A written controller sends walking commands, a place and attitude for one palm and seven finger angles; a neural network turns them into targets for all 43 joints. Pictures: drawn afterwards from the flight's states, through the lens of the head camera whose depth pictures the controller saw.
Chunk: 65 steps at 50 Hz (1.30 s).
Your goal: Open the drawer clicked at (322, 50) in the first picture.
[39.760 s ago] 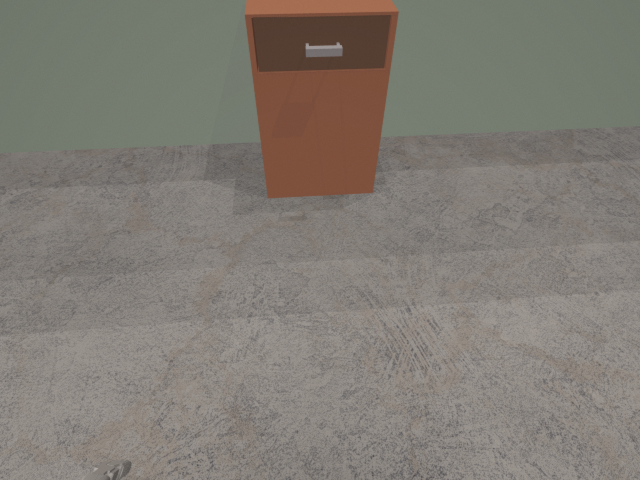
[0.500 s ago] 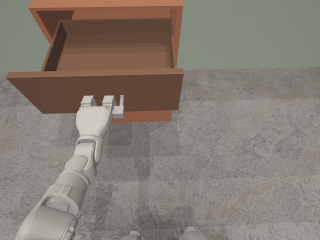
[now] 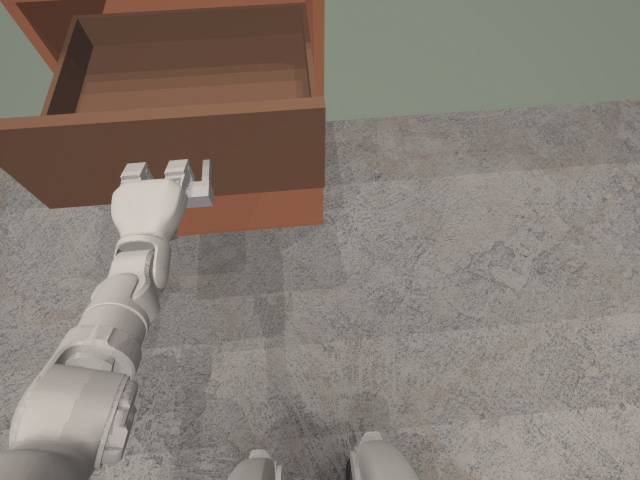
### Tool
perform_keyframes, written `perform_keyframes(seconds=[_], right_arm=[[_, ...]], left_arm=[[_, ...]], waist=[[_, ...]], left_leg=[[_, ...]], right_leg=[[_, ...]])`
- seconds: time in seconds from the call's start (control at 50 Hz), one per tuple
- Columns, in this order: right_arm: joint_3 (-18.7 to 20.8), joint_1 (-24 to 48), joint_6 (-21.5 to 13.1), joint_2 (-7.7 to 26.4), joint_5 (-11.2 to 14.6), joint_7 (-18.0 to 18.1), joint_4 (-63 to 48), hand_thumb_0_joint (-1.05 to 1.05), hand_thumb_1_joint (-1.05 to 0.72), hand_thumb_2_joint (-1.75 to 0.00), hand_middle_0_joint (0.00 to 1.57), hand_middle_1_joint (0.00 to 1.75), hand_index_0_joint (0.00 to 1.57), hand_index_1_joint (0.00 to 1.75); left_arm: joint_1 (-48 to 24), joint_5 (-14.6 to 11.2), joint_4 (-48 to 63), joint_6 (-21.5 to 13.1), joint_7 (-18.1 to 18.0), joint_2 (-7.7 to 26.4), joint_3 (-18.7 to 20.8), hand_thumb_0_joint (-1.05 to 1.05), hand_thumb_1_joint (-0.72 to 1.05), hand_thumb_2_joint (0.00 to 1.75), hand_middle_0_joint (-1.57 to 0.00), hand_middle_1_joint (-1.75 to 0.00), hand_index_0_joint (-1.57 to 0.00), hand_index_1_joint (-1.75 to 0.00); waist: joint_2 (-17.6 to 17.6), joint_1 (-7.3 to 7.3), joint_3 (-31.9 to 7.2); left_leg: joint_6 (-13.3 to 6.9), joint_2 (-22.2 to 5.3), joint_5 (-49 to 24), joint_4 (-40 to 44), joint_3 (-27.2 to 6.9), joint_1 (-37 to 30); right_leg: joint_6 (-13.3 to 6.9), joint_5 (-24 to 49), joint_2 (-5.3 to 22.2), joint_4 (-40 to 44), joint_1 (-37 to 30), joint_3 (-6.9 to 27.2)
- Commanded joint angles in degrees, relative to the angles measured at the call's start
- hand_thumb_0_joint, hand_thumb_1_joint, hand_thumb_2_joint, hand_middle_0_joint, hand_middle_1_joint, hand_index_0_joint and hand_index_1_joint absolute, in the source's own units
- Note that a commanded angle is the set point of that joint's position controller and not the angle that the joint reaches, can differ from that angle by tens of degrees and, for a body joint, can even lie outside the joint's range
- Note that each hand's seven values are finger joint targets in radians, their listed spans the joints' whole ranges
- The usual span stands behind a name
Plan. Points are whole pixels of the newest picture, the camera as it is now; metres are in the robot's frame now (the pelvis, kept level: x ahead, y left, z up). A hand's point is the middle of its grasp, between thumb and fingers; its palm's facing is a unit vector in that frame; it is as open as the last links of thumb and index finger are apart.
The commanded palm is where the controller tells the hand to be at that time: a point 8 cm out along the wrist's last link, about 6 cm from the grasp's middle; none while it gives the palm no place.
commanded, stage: pull the drawer open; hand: left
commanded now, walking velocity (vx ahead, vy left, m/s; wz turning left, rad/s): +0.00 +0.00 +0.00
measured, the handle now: (168, 183) +0.52 +0.20 -0.01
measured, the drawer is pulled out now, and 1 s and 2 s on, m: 0.27 0.28 0.10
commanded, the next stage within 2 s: none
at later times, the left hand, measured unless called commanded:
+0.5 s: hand (164, 245) +0.43 +0.20 -0.03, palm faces -0.03 -0.02 -1.00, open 6.4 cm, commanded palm +0.38 +0.20 +0.03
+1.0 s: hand (162, 225) +0.46 +0.21 -0.03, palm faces -0.02 -0.01 -1.00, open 6.0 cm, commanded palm +0.46 +0.20 +0.03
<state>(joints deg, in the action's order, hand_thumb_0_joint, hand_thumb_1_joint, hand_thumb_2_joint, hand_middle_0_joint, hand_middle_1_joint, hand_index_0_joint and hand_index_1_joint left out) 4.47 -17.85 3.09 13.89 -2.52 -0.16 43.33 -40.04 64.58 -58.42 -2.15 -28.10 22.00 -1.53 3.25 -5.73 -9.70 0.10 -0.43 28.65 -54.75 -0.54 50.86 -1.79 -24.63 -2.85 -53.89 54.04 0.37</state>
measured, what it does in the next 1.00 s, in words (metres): stands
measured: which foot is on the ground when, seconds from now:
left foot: down 0.00-1.00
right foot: down 0.00-1.00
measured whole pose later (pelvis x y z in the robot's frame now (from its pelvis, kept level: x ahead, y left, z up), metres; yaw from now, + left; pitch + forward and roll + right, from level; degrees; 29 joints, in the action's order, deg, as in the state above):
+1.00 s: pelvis +0.04 +0.02 +0.01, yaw +0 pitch +25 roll -1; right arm 4.7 -14.1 1.2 13.3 -3.0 0.0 43.2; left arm -32.9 65.9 -49.1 0.6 -30.0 17.8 -7.2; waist 2.7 -3.0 -9.9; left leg -0.9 0.6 27.7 -56.0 -0.1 47.9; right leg -0.3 -25.5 -1.0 -52.1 49.1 -0.6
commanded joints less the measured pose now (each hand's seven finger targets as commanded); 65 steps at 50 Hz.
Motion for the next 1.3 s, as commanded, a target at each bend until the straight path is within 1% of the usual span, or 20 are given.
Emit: perform_keyframes(seconds=[0.0,0.04,0.08,0.24,0.36,0.52,0.62,0.66,0.72,0.76,0.84,0.88,0.96,1.02,1.04,1.06,1.08,1.14,1.24,1.28], right_arm=[[2.8,-8.0,-1.8,8.4,0.2,0.7,-3.1,0.00,-0.90,-0.90,0.20,0.30,0.20,0.30],[2.7,-8.0,-2.0,8.8,0.1,0.9,-3.0,0.00,-0.90,-0.90,0.20,0.30,0.20,0.30],[2.7,-7.8,-2.5,8.6,0.2,0.8,-3.1,0.00,-0.90,-0.90,0.20,0.30,0.20,0.30],[2.7,-7.8,-3.6,9.3,0.2,0.7,-3.1,0.00,-0.90,-0.90,0.20,0.30,0.20,0.30],[2.7,-7.2,-3.7,9.0,0.2,0.4,-3.5,0.00,-0.90,-0.90,0.20,0.30,0.20,0.30],[2.7,-4.8,-2.7,8.0,0.9,-0.3,-6.4,0.00,-0.90,-0.90,0.20,0.30,0.20,0.30],[2.8,-2.7,-2.4,7.5,1.7,-0.9,-9.4,0.00,-0.90,-0.90,0.20,0.30,0.20,0.30],[2.8,-2.0,-2.4,7.5,1.8,-1.3,-10.2,0.00,-0.90,-0.90,0.20,0.30,0.20,0.30],[2.7,-1.2,-2.5,7.7,1.6,-1.7,-11.1,0.00,-0.90,-0.90,0.20,0.30,0.20,0.30],[2.8,-2.1,-2.4,7.8,1.2,-1.3,-9.3,0.00,-0.90,-0.90,0.20,0.30,0.20,0.30],[2.8,-5.7,-2.7,8.0,0.0,0.6,-3.8,0.00,-0.90,-0.90,0.20,0.30,0.20,0.30],[2.8,-6.4,-2.9,7.3,-0.4,0.8,-2.4,0.00,-0.90,-0.90,0.20,0.30,0.20,0.30],[3.5,-8.7,-2.4,7.1,-0.7,0.7,-1.2,0.00,-0.90,-0.90,0.20,0.30,0.20,0.30],[3.3,-9.3,-2.0,7.6,-0.8,0.8,-0.9,0.00,-0.90,-0.90,0.20,0.30,0.20,0.30],[3.2,-9.0,-1.9,7.1,-0.7,0.3,-2.2,0.00,-0.90,-0.90,0.20,0.30,0.20,0.30],[3.2,-8.6,-1.8,7.0,-0.5,0.1,-3.0,0.00,-0.90,-0.90,0.20,0.30,0.20,0.30],[3.1,-8.8,-1.9,7.2,-0.4,0.0,-3.3,0.00,-0.90,-0.90,0.20,0.30,0.20,0.30],[3.2,-10.5,-2.1,7.6,-0.9,-0.2,-3.3,0.00,-0.90,-0.90,0.20,0.30,0.20,0.30],[3.9,-11.4,-2.9,8.0,-1.3,-0.9,-3.2,0.00,-0.90,-0.90,0.20,0.30,0.20,0.30],[3.8,-13.0,-3.2,8.7,-1.5,-0.7,-1.0,0.00,-0.90,-0.90,0.20,0.30,0.20,0.30]], left_arm=[[-20.7,-0.9,8.2,0.9,-1.8,13.4,3.7,0.00,0.90,0.90,-0.40,-1.35,-0.40,-1.35],[-21.6,-0.7,7.7,0.5,-1.7,15.6,4.8,0.00,0.90,0.90,-0.40,-1.35,-0.40,-1.35],[-22.4,-0.5,7.4,0.1,-1.7,12.9,2.6,0.00,0.90,0.90,-0.40,-1.35,-0.40,-1.35],[-24.5,0.2,6.8,-0.6,-3.3,13.7,3.3,0.00,0.90,0.90,-0.40,-1.35,-0.40,-1.35],[-24.7,0.4,7.0,0.5,-4.5,9.7,0.8,0.00,0.90,0.90,-0.40,-1.35,-0.40,-1.35],[-7.5,-1.8,13.1,0.9,-3.1,4.9,0.5,0.00,0.90,0.90,-0.40,-1.35,-0.40,-1.35],[9.5,-3.4,25.2,2.4,-1.9,0.8,-1.3,0.00,0.90,0.90,-0.40,-1.35,-0.40,-1.35],[15.6,-4.0,30.8,3.4,-1.4,-1.3,-2.8,0.00,0.90,0.90,-0.40,-1.35,-0.40,-1.35],[22.7,-4.2,38.9,4.9,-0.9,0.6,-1.1,0.00,0.90,0.90,-0.40,-1.35,-0.40,-1.35],[10.1,-3.1,39.8,5.9,-1.3,0.5,-3.1,0.00,0.90,0.90,-0.40,-1.35,-0.40,-1.35],[-15.4,0.8,29.3,4.8,-3.8,8.9,1.2,0.00,0.90,0.90,-0.40,-1.35,-0.40,-1.35],[-18.5,1.7,21.9,4.1,-4.8,8.4,1.3,0.00,0.90,0.90,-0.40,-1.35,-0.40,-1.35],[-27.6,0.4,19.9,3.4,-4.1,8.5,0.8,0.00,0.90,0.90,-0.40,-1.35,-0.40,-1.35],[-31.3,-0.9,14.8,3.1,-3.1,11.6,3.0,0.00,0.90,0.90,-0.40,-1.35,-0.40,-1.35],[-23.6,-1.3,12.7,2.9,-2.4,9.0,2.6,0.00,0.90,0.90,-0.40,-1.35,-0.40,-1.35],[-18.6,-2.0,12.1,2.4,-1.7,7.4,2.1,0.00,0.90,0.90,-0.40,-1.35,-0.40,-1.35],[-20.5,-2.5,13.4,1.5,-1.3,7.5,1.6,0.00,0.90,0.90,-0.40,-1.35,-0.40,-1.35],[-22.2,-1.4,14.6,-0.5,-0.3,11.7,4.2,0.00,0.90,0.90,-0.40,-1.35,-0.40,-1.35],[-24.1,-0.2,18.1,-4.1,-0.6,12.9,4.6,0.00,0.90,0.90,-0.40,-1.35,-0.40,-1.35],[-33.7,0.5,15.6,-4.3,-1.6,17.2,5.8,0.00,0.90,0.90,-0.40,-1.35,-0.40,-1.35]], waist=[[-2.1,-0.37,-28.3],[-1.8,-0.22,-29.1],[-0.2,-0.67,-27.4],[-0.4,-0.76,-27.0],[0.6,-0.93,-26.0],[0.0,3.53,-28.2],[-0.9,5.61,-27.8],[-1.7,5.36,-26.1],[-0.5,6.60,-27.4],[1.8,2.94,-26.5],[1.4,-1.17,-22.7],[0.3,-1.10,-23.0],[3.9,-1.83,-30.5],[1.6,-2.58,-30.2],[1.5,-0.22,-31.1],[0.0,0.73,-30.5],[-0.3,-0.14,-29.4],[0.3,-0.07,-31.6],[2.1,-0.76,-32.5],[0.8,-4.26,-28.6]], left_leg=[[-2.2,2.6,-27.0,2.3,2.8,-8.3],[-2.2,2.7,-25.3,2.3,2.6,-7.4],[-2.2,2.5,-24.2,2.6,2.5,-8.7],[-2.2,2.1,-20.4,3.1,1.4,-9.7],[-1.9,1.7,-20.1,3.9,0.6,-12.2],[-1.2,1.0,-29.5,5.3,0.4,-18.5],[-1.1,0.0,-40.8,5.5,0.1,-21.7],[-1.2,-0.5,-45.6,5.2,0.0,-23.1],[-0.9,-0.9,-52.5,5.0,-0.3,-24.8],[-0.6,-1.5,-54.6,3.5,-1.1,-27.4],[-0.5,-0.7,-41.8,2.3,-0.3,-22.3],[-0.7,0.1,-40.7,1.8,0.1,-20.9],[0.1,-0.5,-58.1,-0.6,-1.1,-27.4],[-0.8,0.3,-48.5,-0.6,-0.2,-23.0],[-1.1,0.7,-47.6,0.5,0.1,-22.5],[-1.3,0.7,-46.9,1.2,0.5,-21.6],[-1.6,0.6,-47.2,1.3,0.6,-20.7],[-2.2,0.4,-52.9,-0.1,0.4,-18.7],[-1.9,0.5,-46.0,-0.8,-0.1,-19.5],[-2.3,0.7,-41.3,-2.4,0.5,-15.1]], right_leg=[[0.7,36.8,1.3,4.7,-26.0,1.7],[0.7,34.0,1.3,4.6,-25.6,1.8],[0.3,29.7,0.9,5.0,-22.5,1.0],[-0.1,20.8,0.5,5.1,-17.4,0.1],[-0.4,17.6,0.2,5.3,-14.4,-1.1],[-0.9,22.6,-0.2,5.4,-18.6,-2.0],[-0.8,29.1,-0.3,5.7,-22.0,-2.0],[-0.3,32.6,-0.2,6.0,-22.3,-1.9],[-0.2,37.8,0.1,5.3,-24.6,-1.5],[0.4,38.1,0.2,5.1,-21.0,-1.6],[0.2,32.2,0.8,4.7,-16.0,-1.4],[0.1,32.5,1.0,4.5,-15.9,-1.3],[0.9,39.6,0.9,2.4,-15.1,-1.0],[0.9,36.9,0.8,3.2,-16.2,-0.7],[0.7,37.2,0.7,3.7,-18.7,-0.5],[0.5,38.5,0.7,4.1,-20.7,-0.5],[0.6,40.4,0.8,4.4,-21.2,-0.1],[0.8,47.4,1.2,2.5,-22.7,1.0],[0.7,40.2,0.5,3.1,-18.8,1.0],[0.9,40.9,0.6,3.1,-16.6,1.5]])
